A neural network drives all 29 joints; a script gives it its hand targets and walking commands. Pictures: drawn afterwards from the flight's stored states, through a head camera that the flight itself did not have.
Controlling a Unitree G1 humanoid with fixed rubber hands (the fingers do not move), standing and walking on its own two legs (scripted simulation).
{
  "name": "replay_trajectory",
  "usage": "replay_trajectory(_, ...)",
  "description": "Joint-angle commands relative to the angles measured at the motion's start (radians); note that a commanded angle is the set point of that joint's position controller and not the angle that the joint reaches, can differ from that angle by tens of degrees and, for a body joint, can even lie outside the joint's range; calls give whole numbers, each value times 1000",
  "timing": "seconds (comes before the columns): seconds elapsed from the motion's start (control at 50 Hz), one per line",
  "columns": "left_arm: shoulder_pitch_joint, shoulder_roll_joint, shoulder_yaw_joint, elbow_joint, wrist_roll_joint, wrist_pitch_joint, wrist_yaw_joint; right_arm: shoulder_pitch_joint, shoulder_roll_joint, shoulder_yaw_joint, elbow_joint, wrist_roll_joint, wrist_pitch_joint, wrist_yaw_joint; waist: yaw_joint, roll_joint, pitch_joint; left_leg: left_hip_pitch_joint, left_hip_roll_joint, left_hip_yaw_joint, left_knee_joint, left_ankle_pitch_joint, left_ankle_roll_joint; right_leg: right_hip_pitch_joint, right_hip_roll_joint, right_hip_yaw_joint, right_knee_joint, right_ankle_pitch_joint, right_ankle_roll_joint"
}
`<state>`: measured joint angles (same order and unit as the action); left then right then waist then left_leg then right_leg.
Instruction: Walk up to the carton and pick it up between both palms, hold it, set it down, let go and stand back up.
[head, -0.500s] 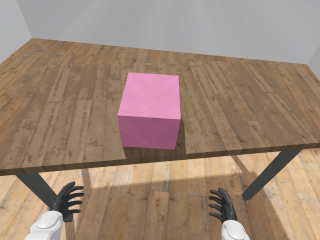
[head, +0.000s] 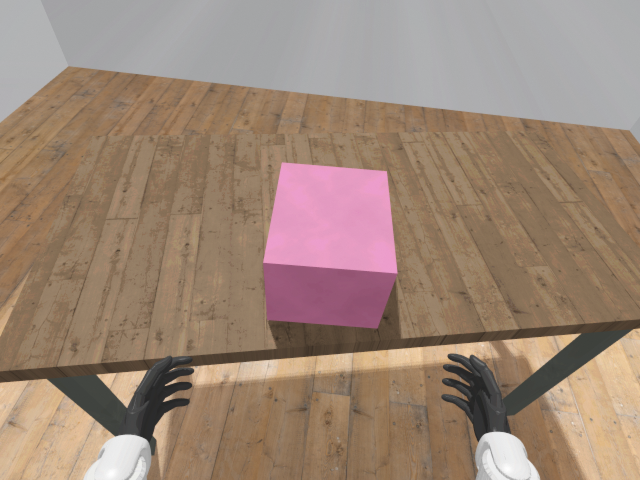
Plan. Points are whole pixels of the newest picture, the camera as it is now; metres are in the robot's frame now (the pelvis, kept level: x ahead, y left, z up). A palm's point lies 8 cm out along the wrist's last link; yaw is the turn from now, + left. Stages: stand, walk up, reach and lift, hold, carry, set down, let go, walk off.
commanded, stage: reach and lift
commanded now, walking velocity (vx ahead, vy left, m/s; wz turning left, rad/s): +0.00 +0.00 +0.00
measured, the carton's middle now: (328, 243) +0.49 +0.02 -0.03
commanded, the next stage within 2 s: none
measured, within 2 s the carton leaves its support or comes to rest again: neither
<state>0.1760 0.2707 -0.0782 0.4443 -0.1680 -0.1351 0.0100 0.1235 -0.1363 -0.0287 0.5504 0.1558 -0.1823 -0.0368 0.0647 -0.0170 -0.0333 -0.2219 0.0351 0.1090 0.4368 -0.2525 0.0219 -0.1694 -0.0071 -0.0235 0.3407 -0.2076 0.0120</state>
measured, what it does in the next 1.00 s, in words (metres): stands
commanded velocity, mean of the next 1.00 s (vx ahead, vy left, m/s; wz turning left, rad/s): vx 0.00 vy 0.00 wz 0.00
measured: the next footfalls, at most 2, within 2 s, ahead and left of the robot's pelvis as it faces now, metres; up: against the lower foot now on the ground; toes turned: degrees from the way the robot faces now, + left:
none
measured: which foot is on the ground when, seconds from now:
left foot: down 0.00-1.00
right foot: down 0.00-1.00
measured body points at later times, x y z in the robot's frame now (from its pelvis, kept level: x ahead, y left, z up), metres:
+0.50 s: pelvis +0.01 -0.03 +0.00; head +0.02 -0.01 +0.45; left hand +0.27 +0.21 -0.01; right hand +0.28 -0.20 +0.00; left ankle -0.01 +0.09 -0.74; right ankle -0.02 -0.14 -0.74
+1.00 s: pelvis -0.01 -0.01 +0.00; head +0.02 +0.00 +0.45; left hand +0.37 +0.22 +0.04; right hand +0.37 -0.18 +0.03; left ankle -0.01 +0.09 -0.74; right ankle -0.02 -0.14 -0.74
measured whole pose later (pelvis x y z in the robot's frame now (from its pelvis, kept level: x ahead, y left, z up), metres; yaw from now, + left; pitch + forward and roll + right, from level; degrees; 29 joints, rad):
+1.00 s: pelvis -0.01 -0.01 +0.00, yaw +1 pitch +10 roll -1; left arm -0.53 0.27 0.06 0.96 -0.19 -0.19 -0.04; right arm -0.49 -0.14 0.02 0.91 0.22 -0.18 -0.14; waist -0.01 -0.02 -0.15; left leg -0.37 0.03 0.08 0.37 -0.18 0.01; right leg -0.33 -0.01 -0.05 0.31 -0.17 0.00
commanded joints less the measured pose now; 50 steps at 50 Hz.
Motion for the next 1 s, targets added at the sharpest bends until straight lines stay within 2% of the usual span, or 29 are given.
replay_trajectory(0.0, -146, 79, 34, -191, -3, -143, 6, -95, -116, -12, -137, 37, -130, 8, -28, 85, -187, 208, -10, -97, -39, 556, -109, -11, 89, 36, -60, 247, -60)
replay_trajectory(0.12, -168, 84, 69, -177, 5, -197, -4, -133, -132, 13, -181, 53, -210, -16, -19, 63, -210, 181, -41, -69, -28, 597, -104, 75, 88, 46, -41, 381, -32)
replay_trajectory(0.26, -253, 96, 117, -131, -11, -234, -33, -201, -90, 90, -210, 74, -270, -52, -8, 32, -225, 108, -62, -37, -40, 519, -82, 169, 57, 54, -2, 488, 12)
replay_trajectory(0.34, -342, 108, 137, -63, -27, -233, -50, -273, -62, 111, -163, 75, -252, -69, -19, 30, -210, 73, -57, -32, -66, 411, -71, 176, 33, 61, -4, 453, 22)
replay_trajectory(0.42, -486, 132, 141, -12, -48, -171, -57, -389, -39, 94, -118, 60, -170, -90, -46, 25, -191, 38, -46, -28, -104, 261, -60, 156, 12, 62, -27, 334, 24)
replay_trajectory(0.46, -566, 147, 138, -18, -62, -153, -53, -457, -44, 74, -130, 51, -141, -102, -53, 28, -204, 27, -43, -28, -109, 231, -56, 150, 11, 58, -28, 308, 25)
replay_trajectory(0.52, -674, 164, 135, -7, -72, -160, -45, -565, -59, 57, -132, 50, -124, -117, -57, 47, -267, 27, -45, -32, -95, 273, -54, 157, 18, 47, -8, 361, 26)
replay_trajectory(0.6, -748, 165, 139, 83, -54, -164, -44, -657, -58, 52, -55, 58, -106, -125, -64, 67, -356, 37, -50, -40, -71, 372, -50, 168, 24, 38, 11, 461, 22)
replay_trajectory(0.62, -836, 195, 161, 135, -65, -168, -48, -704, -70, 47, -63, 49, -112, -124, -48, 58, -380, 17, -58, -34, -62, 363, -31, 137, 12, 42, 24, 449, 18)
replay_trajectory(0.64, -827, 173, 140, 182, -69, -166, -54, -701, -62, 53, -17, 53, -110, -124, -70, 52, -386, 14, -53, -41, -55, 356, -29, 118, 9, 42, 26, 441, 12)
replay_trajectory(0.66, -898, 183, 143, 224, -68, -157, -56, -770, -71, 43, 39, 50, -97, -124, -66, 68, -393, 1, -51, -39, -62, 328, -31, 94, 7, 37, 22, 395, 11)
replay_trajectory(0.68, -895, 171, 143, 239, -66, -153, -54, -763, -70, 47, 66, 61, -92, -121, -69, 81, -395, 22, -45, -43, -60, 347, -38, 82, 7, 34, 19, 393, 7)
replay_trajectory(0.72, -944, 174, 153, 252, -58, -144, -53, -807, -83, 44, 100, 65, -83, -119, -70, 78, -433, 59, -45, -49, -50, 399, -44, 64, 16, 28, 10, 401, 3)
replay_trajectory(0.74, -919, 158, 161, 247, -45, -144, -52, -781, -85, 42, 112, 74, -87, -119, -71, 80, -463, 98, -42, -53, -36, 468, -50, 73, 21, 29, 10, 444, 1)
replay_trajectory(0.76, -977, 171, 171, 236, -43, -148, -53, -847, -98, 41, 93, 74, -93, -120, -68, 71, -499, 118, -46, -60, -28, 518, -52, 61, 27, 23, 10, 479, 3)
replay_trajectory(0.78, -964, 150, 166, 269, -31, -146, -56, -846, -100, 48, 117, 76, -94, -118, -70, 68, -510, 129, -46, -61, -22, 544, -59, 60, 31, 20, 7, 502, 3)
replay_trajectory(0.84, -1084, 166, 170, 316, -29, -127, -60, -976, -129, 32, 151, 64, -70, -110, -70, 73, -532, 138, -40, -72, -32, 517, -70, -8, 39, 7, -11, 431, -2)
replay_trajectory(0.94, -1184, 146, 151, 312, -29, -87, -41, -1068, -163, -2, 145, 57, -41, -91, -77, 76, -606, 200, -30, -86, -15, 547, -87, -110, 55, -12, -30, 379, -11)
replay_trajectory(0.98, -1223, 139, 139, 355, -26, -81, -35, -1098, -169, -16, 177, 51, -30, -80, -76, 88, -625, 212, -24, -99, -4, 566, -93, -145, 57, -16, -36, 359, -16)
